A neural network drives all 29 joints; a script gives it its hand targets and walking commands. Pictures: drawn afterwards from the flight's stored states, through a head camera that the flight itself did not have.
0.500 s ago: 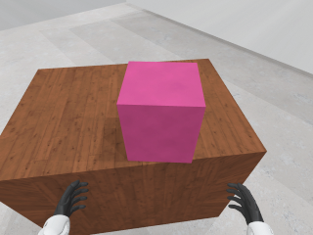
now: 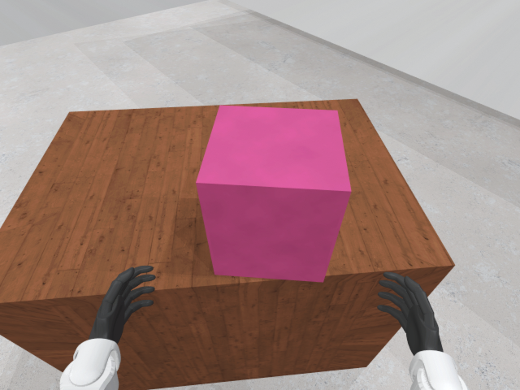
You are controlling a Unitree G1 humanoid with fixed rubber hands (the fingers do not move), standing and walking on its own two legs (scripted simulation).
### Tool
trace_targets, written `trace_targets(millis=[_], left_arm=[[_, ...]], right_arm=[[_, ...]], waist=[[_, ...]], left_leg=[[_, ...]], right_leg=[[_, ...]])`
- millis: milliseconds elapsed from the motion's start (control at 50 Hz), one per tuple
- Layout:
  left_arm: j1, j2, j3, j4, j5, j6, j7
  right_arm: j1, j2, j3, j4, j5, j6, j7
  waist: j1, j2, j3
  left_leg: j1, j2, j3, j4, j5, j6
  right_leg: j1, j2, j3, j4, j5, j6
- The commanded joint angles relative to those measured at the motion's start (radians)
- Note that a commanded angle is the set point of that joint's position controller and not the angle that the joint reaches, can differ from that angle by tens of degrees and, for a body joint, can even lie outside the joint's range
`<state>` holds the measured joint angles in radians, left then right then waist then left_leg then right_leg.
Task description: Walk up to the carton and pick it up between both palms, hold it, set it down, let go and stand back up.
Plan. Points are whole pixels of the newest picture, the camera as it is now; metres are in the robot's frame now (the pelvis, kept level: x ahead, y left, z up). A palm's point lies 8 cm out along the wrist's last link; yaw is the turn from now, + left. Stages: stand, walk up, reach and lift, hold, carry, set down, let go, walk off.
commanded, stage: reach and lift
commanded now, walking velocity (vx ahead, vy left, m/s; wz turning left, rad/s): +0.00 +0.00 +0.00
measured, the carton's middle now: (273, 196) +0.43 +0.01 +0.05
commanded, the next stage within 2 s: none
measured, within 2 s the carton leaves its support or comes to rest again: neither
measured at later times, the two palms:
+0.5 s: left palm (118, 260) +0.26 +0.22 +0.09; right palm (421, 273) +0.27 -0.20 +0.08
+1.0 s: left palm (126, 195) +0.33 +0.22 +0.15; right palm (427, 211) +0.33 -0.21 +0.14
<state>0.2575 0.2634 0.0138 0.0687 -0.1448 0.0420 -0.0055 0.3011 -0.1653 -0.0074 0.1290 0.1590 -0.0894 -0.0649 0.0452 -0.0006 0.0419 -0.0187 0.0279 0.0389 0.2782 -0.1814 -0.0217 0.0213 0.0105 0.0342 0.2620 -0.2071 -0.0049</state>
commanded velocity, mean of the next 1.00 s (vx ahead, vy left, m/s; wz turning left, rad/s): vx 0.00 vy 0.00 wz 0.00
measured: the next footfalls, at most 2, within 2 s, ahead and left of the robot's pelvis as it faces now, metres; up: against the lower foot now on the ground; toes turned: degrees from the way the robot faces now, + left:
none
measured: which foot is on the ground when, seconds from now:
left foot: down 0.00-1.00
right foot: down 0.00-1.00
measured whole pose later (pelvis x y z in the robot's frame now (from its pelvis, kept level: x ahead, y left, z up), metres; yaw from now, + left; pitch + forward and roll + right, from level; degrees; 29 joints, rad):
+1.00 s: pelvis -0.02 +0.00 +0.00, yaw -1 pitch -1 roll +0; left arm -0.44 0.29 0.21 0.12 -0.16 0.59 -0.02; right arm -0.43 -0.33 0.02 0.25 0.40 0.35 -0.15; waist -0.01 -0.01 0.01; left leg -0.12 0.04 0.04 0.31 -0.16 -0.02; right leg -0.09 0.02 0.04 0.30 -0.19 -0.01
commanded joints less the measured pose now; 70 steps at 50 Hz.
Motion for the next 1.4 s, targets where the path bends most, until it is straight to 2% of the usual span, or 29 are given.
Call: trace_targets(millis=[0,80,140,320,420,680,840,960,1380], left_arm=[[-0.094,0.095,0.047,-0.129,-0.028,-0.038,-0.011],[-0.153,0.097,0.048,-0.121,-0.047,-0.045,-0.014],[-0.21,0.098,0.048,-0.13,-0.058,-0.016,-0.013],[-0.369,0.094,0.095,-0.211,-0.055,0.173,-0.009],[-0.45,0.086,0.132,-0.224,-0.04,0.271,-0.019],[-0.731,0.108,0.189,-0.186,-0.036,0.425,-0.02],[-0.892,0.135,0.219,-0.117,-0.018,0.506,-0.014],[-1.024,0.165,0.223,-0.044,-0.018,0.54,-0.008],[-1.51,0.254,0.131,0.397,-0.05,0.49,0.019]], right_arm=[[-0.084,-0.068,-0.024,-0.178,0.0,-0.021,-0.02],[-0.128,-0.063,-0.021,-0.195,0.005,0.002,-0.031],[-0.176,-0.068,-0.023,-0.199,0.02,0.042,-0.04],[-0.347,-0.113,-0.029,-0.22,0.09,0.172,-0.066],[-0.445,-0.145,-0.025,-0.207,0.124,0.226,-0.079],[-0.744,-0.215,-0.034,-0.153,0.182,0.343,-0.088],[-0.926,-0.261,-0.021,-0.045,0.229,0.398,-0.091],[-1.073,-0.289,-0.011,0.037,0.259,0.423,-0.088],[-1.561,-0.353,0.021,0.493,0.295,0.418,-0.042]], waist=[[0.003,-0.006,-0.055],[0.0,-0.011,-0.055],[-0.002,-0.003,-0.053],[-0.006,0.026,-0.107],[-0.014,0.018,-0.129],[-0.038,0.003,-0.212],[-0.051,0.004,-0.287],[-0.058,0.004,-0.329],[-0.059,0.016,-0.452]], left_leg=[[0.135,-0.038,0.005,0.031,0.322,-0.024],[0.126,-0.033,0.001,0.026,0.283,-0.017],[0.118,-0.029,-0.001,0.019,0.255,-0.015],[0.116,-0.028,0.0,0.025,0.289,-0.019],[0.123,-0.029,0.002,0.028,0.301,-0.018],[0.088,-0.028,0.009,0.023,0.234,-0.001],[0.077,-0.03,0.011,0.041,0.259,0.003],[0.059,-0.03,0.011,0.05,0.243,0.007],[0.033,-0.019,-0.003,0.073,0.228,0.015]], right_leg=[[-0.152,0.006,-0.004,-0.057,0.165,-0.001],[-0.158,0.003,0.001,-0.058,0.128,-0.002],[-0.163,0.001,0.007,-0.06,0.094,-0.006],[-0.146,0.009,0.009,-0.045,0.145,-0.006],[-0.133,0.016,0.004,-0.038,0.191,-0.001],[-0.136,0.026,-0.012,-0.012,0.216,0.013],[-0.118,0.032,-0.016,0.014,0.299,0.023],[-0.126,0.034,-0.021,0.026,0.31,0.027],[-0.173,0.037,-0.032,0.028,0.305,0.033]])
